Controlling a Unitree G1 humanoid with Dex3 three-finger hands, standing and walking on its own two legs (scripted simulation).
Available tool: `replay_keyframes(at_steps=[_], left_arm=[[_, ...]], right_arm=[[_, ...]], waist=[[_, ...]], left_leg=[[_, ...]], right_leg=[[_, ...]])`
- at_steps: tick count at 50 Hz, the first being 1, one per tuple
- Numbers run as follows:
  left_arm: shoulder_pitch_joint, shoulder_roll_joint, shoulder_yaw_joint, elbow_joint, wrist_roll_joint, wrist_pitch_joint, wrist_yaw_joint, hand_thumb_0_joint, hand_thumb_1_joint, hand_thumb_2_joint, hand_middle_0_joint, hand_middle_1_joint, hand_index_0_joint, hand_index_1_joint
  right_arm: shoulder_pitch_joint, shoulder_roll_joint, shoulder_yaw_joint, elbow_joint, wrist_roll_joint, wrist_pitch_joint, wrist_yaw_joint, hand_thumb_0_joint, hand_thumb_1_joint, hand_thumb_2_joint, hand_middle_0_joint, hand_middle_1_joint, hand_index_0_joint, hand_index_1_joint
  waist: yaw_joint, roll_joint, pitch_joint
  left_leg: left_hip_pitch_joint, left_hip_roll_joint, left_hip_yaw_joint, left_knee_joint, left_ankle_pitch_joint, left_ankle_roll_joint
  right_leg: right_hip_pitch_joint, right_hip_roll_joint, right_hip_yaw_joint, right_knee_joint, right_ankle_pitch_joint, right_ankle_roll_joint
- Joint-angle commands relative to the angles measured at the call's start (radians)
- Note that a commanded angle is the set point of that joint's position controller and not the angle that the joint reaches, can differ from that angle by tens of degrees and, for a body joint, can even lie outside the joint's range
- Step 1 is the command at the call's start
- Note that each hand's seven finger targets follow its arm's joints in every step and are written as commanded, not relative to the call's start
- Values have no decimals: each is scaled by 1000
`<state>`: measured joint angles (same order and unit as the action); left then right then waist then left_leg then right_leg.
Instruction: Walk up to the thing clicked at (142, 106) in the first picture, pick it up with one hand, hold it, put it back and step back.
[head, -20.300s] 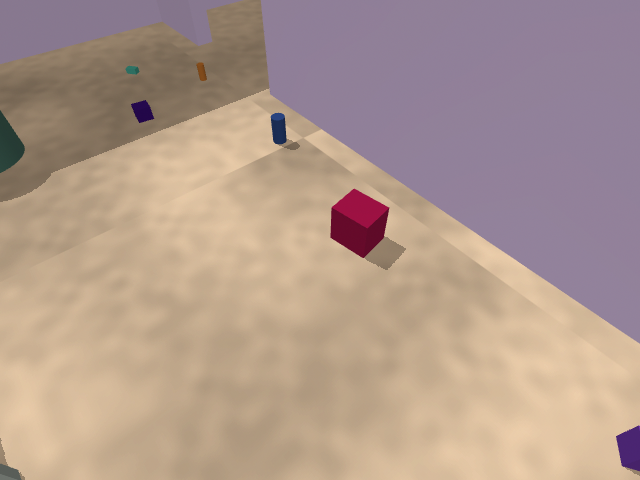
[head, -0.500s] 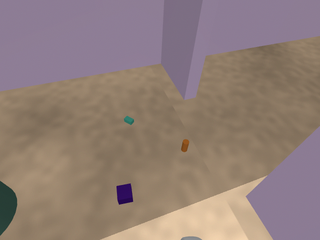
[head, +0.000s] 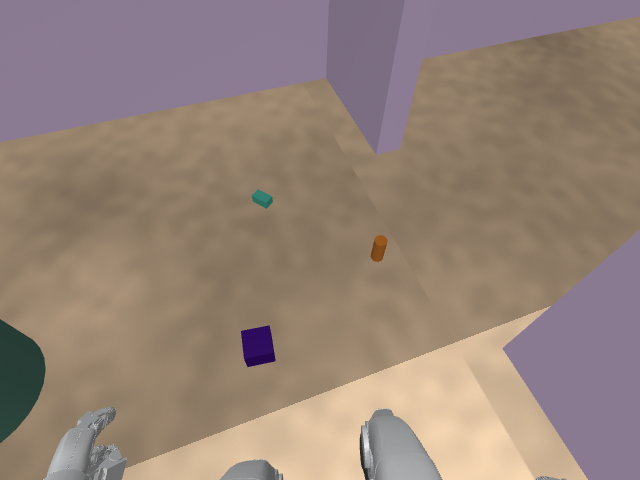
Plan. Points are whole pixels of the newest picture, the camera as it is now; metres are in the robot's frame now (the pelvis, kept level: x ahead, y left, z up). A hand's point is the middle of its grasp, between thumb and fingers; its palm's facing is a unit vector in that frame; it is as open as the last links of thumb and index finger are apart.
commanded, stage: walk up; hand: left
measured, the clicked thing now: (258, 346) +0.53 +0.16 -0.69
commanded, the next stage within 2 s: none
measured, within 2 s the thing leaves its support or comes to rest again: neither
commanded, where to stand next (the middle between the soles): +0.11 -0.03 m, yaw -6 degrees
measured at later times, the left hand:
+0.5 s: hand out of the picture +0.12 +0.22 -0.09, palm faces -0.12 -0.90 -0.43, open 7.4 cm
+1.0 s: hand out of the picture +0.12 +0.24 -0.12, palm faces -0.09 -0.89 -0.45, open 7.3 cm
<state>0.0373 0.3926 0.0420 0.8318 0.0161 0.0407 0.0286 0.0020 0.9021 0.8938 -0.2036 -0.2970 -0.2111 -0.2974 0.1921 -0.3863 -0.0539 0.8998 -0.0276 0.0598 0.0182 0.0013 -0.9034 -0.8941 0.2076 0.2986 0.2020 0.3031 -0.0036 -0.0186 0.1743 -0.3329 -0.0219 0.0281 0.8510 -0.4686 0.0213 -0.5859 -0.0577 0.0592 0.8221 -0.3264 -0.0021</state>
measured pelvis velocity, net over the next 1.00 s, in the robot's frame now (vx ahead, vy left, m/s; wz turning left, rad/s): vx -0.01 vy -0.03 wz -0.09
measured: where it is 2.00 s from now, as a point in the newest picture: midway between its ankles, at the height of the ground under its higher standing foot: outside the picture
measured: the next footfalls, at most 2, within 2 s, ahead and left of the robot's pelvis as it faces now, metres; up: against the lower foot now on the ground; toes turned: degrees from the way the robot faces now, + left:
right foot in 0.38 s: +0.05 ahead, -0.17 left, +0.00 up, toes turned -6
left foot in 0.76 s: +0.14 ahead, +0.08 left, +0.00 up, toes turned -5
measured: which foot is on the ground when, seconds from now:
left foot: down 0.00-0.40, up 0.42-0.74, down 0.76-1.00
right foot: up 0.00-0.36, down 0.38-0.80, up 0.82-1.00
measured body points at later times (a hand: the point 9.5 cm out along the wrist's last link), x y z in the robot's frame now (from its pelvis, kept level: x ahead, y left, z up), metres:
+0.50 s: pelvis +0.02 -0.05 +0.03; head +0.03 -0.07 +0.48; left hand +0.12 +0.26 -0.07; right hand +0.02 -0.40 -0.09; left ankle +0.03 +0.10 -0.64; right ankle +0.01 -0.16 -0.70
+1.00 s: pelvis -0.01 -0.03 +0.01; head +0.05 -0.05 +0.46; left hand +0.12 +0.29 -0.09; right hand +0.11 -0.34 -0.11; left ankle +0.10 +0.09 -0.70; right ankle -0.04 -0.13 -0.68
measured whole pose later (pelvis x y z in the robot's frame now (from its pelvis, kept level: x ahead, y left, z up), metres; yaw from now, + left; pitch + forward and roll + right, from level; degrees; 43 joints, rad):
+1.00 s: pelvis -0.01 -0.03 +0.01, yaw -5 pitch -3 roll +0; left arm 0.13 0.39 0.03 0.89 -0.02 0.00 0.05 0.00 0.91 0.89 -0.20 -0.30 -0.21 -0.30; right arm 0.07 -0.38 -0.05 0.80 -0.02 0.06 0.02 0.00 -0.90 -0.89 0.21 0.30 0.20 0.30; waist 0.00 0.03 0.20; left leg -0.44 0.00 0.01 0.70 -0.21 0.02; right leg -0.35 0.01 0.00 0.93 -0.56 -0.02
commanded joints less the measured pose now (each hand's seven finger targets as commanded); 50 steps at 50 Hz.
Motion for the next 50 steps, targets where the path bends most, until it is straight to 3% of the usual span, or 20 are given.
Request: replay_keyframes(at_steps=[1,3,5,8,12,15,18,19,20,21,25,29,32,36,38,39,40,41,44,50], left_arm=[[6,213,83,-41,-10,-2,21,0,900,900,-200,-300,-200,-300],[116,211,79,-4,-17,-6,12,0,900,900,-200,-300,-200,-300],[132,212,79,1,-6,-25,-12,0,900,900,-200,-300,-200,-300],[44,219,72,-37,17,-48,-40,0,900,900,-200,-300,-200,-300],[44,251,72,-36,21,-74,-55,0,900,900,-200,-300,-200,-300],[126,240,70,-5,10,-95,-68,0,900,900,-200,-300,-200,-300],[377,218,78,82,-1,-118,-47,0,900,900,-200,-300,-200,-300],[440,288,103,92,9,-125,-33,0,900,900,-200,-300,-200,-300],[423,395,114,56,12,-132,-21,0,900,900,-200,-300,-200,-300],[368,412,108,28,7,-128,-23,0,900,900,-200,-300,-200,-300],[248,293,76,2,-12,-135,-5,0,900,900,-200,-300,-200,-300],[178,254,59,-26,-7,-130,4,0,900,900,-200,-300,-200,-300],[179,253,59,-24,-20,-106,11,0,900,900,-200,-300,-200,-300],[146,280,61,-31,-29,-77,25,0,900,900,-200,-300,-200,-300],[170,251,52,-28,-41,-70,33,0,900,900,-200,-300,-200,-300],[199,221,46,-26,-68,-61,44,0,900,900,-200,-300,-200,-300],[200,215,48,-21,-78,-54,60,0,900,900,-200,-300,-200,-300],[157,213,52,-11,-74,-46,65,0,900,900,-200,-300,-200,-300],[189,216,57,13,-61,-38,57,0,900,900,-200,-300,-200,-300],[265,167,62,69,2,-67,14,0,900,900,-200,-300,-200,-300]], right_arm=[[-87,-324,-80,-100,-16,-52,-32,0,-900,-900,200,300,200,300],[-80,-284,-72,-92,-9,-75,-50,0,-900,-900,200,300,200,300],[-11,-265,-74,-74,-10,-99,-44,0,-900,-900,200,300,200,300],[139,-302,-91,-52,-20,-118,-36,0,-900,-900,200,300,200,300],[197,-342,-102,-67,-13,-127,-18,0,-900,-900,200,300,200,300],[150,-333,-95,-97,-9,-121,-2,0,-900,-900,200,300,200,300],[32,-254,-60,-136,1,-95,7,0,-900,-900,200,300,200,300],[43,-166,-30,-156,11,-91,4,0,-900,-900,200,300,200,300],[11,-152,-26,-187,15,-85,-4,0,-900,-900,200,300,200,300],[-22,-239,-54,-174,7,-80,-18,0,-900,-900,200,300,200,300],[144,-225,-58,-66,23,-74,-12,0,-900,-900,200,300,200,300],[132,-182,-46,-50,35,-49,-12,0,-900,-900,200,300,200,300],[72,-181,-38,-63,34,-49,-17,0,-900,-900,200,300,200,300],[49,-194,-46,-68,17,-46,-15,0,-900,-900,200,300,200,300],[48,-249,-66,-72,-4,-54,-12,0,-900,-900,200,300,200,300],[17,-306,-84,-111,-14,-45,-6,0,-900,-900,200,300,200,300],[3,-338,-95,-116,9,-38,-1,0,-900,-900,200,300,200,300],[19,-287,-91,-114,10,-35,-2,0,-900,-900,200,300,200,300],[-55,-236,-75,-153,8,-20,-18,0,-900,-900,200,300,200,300],[-98,-234,-61,-146,8,-17,-13,0,-900,-900,200,300,200,300]], waist=[[5,79,-55],[43,58,-144],[5,114,-229],[-91,151,-205],[-105,171,-105],[-71,221,-97],[76,133,-166],[102,-87,-179],[93,-209,-134],[83,-57,-64],[-9,-55,-51],[-15,-125,-78],[13,-197,-117],[-3,-174,-163],[-9,-26,-211],[-2,109,-227],[-24,252,-287],[-50,265,-295],[-15,169,-289],[21,128,-257]], left_leg=[[-167,355,-466,-483,344,200],[20,294,-334,-397,386,167],[265,255,-311,-380,274,149],[417,300,-392,-458,-11,180],[396,370,-432,-519,-46,244],[267,330,-304,-509,53,223],[8,180,-63,-216,261,117],[-197,93,3,56,194,53],[-396,-10,-29,178,-105,10],[-365,47,-172,248,-131,5],[-227,57,-180,174,80,-9],[-39,33,-148,50,135,-27],[-47,10,-73,-34,166,-13],[14,19,-24,-213,210,8],[147,96,-140,-319,692,54],[174,227,-267,-318,1057,134],[232,312,-358,-306,1261,254],[197,331,-382,-339,1255,286],[147,276,-261,-309,889,238],[-16,228,-292,-322,190,163]], right_leg=[[18,148,167,465,-202,-29],[-10,137,145,461,-108,-28],[-36,92,99,284,-90,-3],[-99,79,55,97,-163,11],[-106,54,25,16,-247,-14],[75,47,-56,-104,-218,-25],[532,90,-119,-399,59,-31],[682,-24,142,-461,2,-54],[632,-304,581,-574,-58,-178],[497,-383,637,-571,-53,-278],[408,-196,187,-487,301,-157],[299,-181,30,-380,766,-161],[382,-167,20,-309,848,-147],[396,-179,45,-181,775,-149],[322,-99,12,-46,559,-70],[281,8,-21,90,390,-16],[238,94,-70,211,20,-11],[231,121,-22,345,-349,-18],[190,89,3,377,-292,-29],[421,78,-90,-260,-79,-31]])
